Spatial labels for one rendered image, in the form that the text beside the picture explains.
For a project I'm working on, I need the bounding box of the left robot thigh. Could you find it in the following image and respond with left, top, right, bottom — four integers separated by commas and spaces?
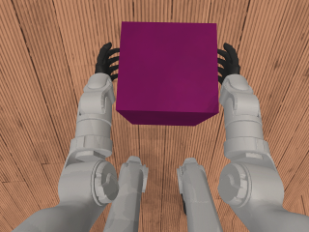
103, 160, 149, 232

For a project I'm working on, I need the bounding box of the robot left hand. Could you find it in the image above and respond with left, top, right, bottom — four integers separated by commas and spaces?
95, 42, 120, 81

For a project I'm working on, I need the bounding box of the right robot forearm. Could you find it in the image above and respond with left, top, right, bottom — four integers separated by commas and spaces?
219, 73, 285, 194

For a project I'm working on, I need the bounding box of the robot thigh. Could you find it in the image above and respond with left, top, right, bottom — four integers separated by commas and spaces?
177, 162, 223, 232
103, 160, 149, 232

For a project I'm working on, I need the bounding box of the left robot forearm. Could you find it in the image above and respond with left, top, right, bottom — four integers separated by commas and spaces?
58, 72, 116, 195

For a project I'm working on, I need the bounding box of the right robot thigh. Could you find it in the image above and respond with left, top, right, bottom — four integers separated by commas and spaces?
177, 162, 223, 232

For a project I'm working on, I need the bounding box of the robot right upper arm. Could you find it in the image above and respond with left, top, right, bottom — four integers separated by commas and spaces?
217, 160, 309, 232

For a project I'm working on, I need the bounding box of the robot right hand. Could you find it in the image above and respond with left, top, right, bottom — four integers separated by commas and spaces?
217, 43, 240, 86

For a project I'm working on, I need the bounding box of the carton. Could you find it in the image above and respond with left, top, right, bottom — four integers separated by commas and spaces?
115, 21, 219, 127

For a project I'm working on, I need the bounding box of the robot left upper arm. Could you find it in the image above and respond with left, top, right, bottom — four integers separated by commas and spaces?
12, 159, 120, 232

